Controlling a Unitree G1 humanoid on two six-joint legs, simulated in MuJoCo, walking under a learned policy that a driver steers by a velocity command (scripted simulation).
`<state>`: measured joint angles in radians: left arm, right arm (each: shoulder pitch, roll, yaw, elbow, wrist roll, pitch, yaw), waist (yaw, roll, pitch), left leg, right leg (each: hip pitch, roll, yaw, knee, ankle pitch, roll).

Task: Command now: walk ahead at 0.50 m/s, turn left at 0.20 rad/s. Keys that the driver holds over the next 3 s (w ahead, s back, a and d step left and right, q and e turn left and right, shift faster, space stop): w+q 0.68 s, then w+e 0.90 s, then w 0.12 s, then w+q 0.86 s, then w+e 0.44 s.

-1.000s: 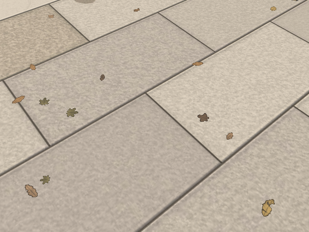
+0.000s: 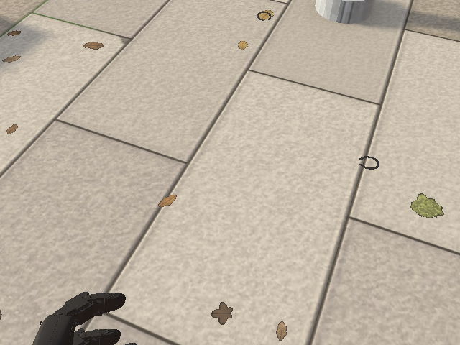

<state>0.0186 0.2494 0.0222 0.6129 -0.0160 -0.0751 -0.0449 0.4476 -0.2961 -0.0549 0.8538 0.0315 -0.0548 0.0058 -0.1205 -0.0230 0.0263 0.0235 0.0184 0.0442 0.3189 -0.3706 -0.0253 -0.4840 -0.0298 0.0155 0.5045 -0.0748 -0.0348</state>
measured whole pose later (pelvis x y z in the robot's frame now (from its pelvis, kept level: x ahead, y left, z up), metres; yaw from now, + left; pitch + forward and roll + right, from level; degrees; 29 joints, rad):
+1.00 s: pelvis +0.52 +0.13 +0.00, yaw +21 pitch +2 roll +2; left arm 0.11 0.27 0.03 0.74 -0.02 -0.08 -0.05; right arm 0.31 -0.29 -0.05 0.77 0.00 -0.07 0.00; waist -0.06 -0.04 0.02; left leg 0.06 -0.09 0.00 0.23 -0.32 0.06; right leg -0.61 -0.06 0.01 0.56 0.07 -0.02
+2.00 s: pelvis +1.07 +0.20 +0.00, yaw +2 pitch +2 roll +2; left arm 0.02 0.27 0.02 0.63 -0.01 -0.09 -0.03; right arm 0.46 -0.29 -0.06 0.84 0.03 -0.05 0.00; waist -0.12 -0.03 0.01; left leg -0.05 -0.02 -0.07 0.38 -0.36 -0.02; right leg -0.44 -0.02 0.05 0.47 -0.07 -0.01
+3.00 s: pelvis +1.58 +0.35 +0.00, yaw +16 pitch +2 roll +2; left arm 0.14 0.26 0.04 0.76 -0.02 -0.06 -0.05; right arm 0.30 -0.28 -0.06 0.81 0.00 -0.06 0.00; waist -0.06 -0.04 0.02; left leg 0.11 -0.08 0.12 0.19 -0.34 0.05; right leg -0.63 -0.06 0.00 0.59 0.06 -0.03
